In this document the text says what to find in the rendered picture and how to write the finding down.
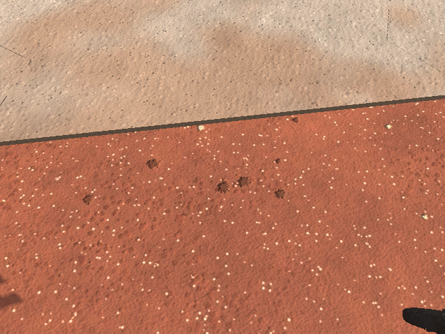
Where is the right robot hand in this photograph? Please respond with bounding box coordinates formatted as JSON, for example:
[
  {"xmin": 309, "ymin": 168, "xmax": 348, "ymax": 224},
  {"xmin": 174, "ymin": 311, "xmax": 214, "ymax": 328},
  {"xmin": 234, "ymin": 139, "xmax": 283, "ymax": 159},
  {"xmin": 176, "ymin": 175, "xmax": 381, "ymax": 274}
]
[{"xmin": 403, "ymin": 308, "xmax": 445, "ymax": 334}]

